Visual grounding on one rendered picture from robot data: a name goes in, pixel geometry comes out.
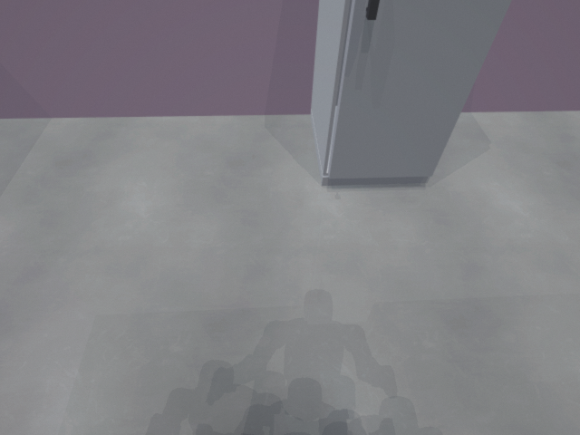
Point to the fridge door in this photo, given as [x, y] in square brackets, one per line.
[405, 80]

